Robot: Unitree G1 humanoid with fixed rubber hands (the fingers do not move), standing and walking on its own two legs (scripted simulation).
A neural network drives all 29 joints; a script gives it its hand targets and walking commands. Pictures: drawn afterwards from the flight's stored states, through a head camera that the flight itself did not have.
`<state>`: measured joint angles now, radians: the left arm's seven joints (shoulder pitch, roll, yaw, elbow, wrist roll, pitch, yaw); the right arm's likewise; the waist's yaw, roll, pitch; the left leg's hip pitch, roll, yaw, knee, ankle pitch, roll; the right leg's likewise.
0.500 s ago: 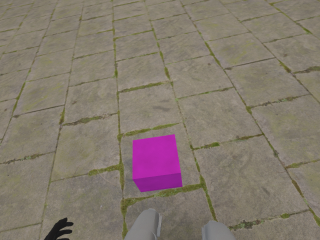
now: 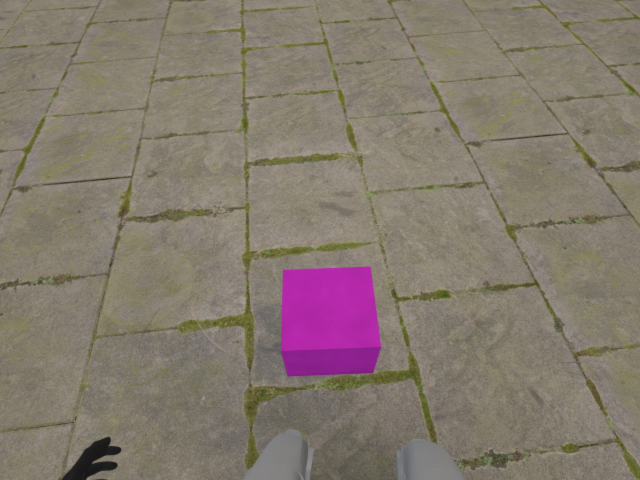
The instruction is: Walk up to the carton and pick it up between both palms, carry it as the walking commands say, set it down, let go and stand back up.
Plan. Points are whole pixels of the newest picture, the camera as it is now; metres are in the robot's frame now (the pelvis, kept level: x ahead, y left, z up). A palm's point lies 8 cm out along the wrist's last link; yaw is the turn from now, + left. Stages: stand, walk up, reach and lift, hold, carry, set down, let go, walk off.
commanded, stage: walk up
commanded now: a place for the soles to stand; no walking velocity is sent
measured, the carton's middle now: (328, 322) +0.58 +0.02 -0.61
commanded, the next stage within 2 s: none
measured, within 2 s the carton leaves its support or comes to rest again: neither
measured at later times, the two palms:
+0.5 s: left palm out of the picture +0.11 +0.33 -0.07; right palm out of the picture +0.09 -0.33 -0.09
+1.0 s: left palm out of the picture +0.11 +0.33 -0.07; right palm out of the picture +0.09 -0.34 -0.09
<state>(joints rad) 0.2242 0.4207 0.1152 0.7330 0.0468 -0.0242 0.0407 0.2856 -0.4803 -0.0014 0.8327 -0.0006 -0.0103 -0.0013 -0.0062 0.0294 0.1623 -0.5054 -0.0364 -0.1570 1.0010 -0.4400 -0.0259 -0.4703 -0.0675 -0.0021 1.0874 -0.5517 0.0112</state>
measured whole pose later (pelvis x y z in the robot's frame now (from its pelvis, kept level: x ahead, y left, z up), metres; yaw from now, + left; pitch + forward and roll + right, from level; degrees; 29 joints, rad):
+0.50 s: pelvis +0.01 +0.00 +0.00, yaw +1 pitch -3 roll -2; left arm 0.23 0.42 0.11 0.76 0.05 -0.04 0.03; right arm 0.24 -0.47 0.00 0.83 0.00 -0.02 0.00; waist -0.01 0.03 0.10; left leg -0.49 -0.04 -0.16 0.99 -0.45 -0.03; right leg -0.41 -0.07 -0.01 0.95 -0.50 0.03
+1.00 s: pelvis +0.01 -0.01 +0.00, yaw +1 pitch -3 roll -1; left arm 0.23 0.42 0.11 0.77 0.05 -0.04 0.03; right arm 0.24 -0.47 0.00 0.83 0.00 -0.02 0.00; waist -0.01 0.03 0.09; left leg -0.48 -0.04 -0.16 0.98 -0.44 -0.03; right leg -0.41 -0.07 0.00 0.95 -0.49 0.04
